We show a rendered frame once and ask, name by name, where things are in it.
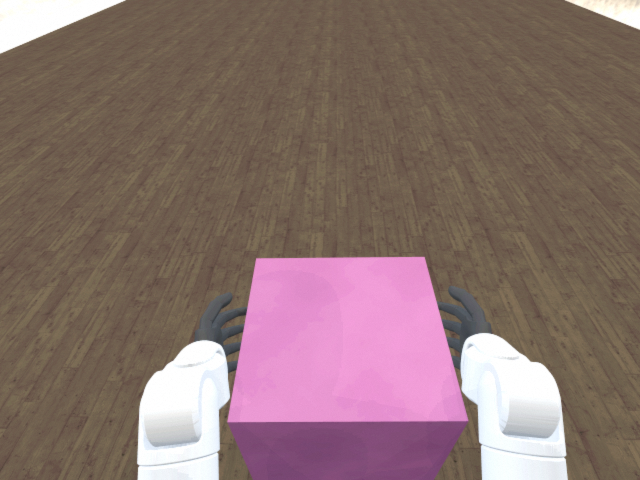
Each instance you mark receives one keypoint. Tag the robot left forearm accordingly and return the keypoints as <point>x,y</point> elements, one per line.
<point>178,436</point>

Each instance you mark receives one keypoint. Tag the carton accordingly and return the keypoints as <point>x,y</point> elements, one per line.
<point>344,372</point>

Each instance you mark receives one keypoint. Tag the robot left hand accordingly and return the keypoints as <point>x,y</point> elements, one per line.
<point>212,321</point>

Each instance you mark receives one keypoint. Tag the robot right hand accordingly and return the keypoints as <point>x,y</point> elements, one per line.
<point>472,317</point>

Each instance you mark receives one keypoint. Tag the robot right forearm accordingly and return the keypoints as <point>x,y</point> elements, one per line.
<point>519,411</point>

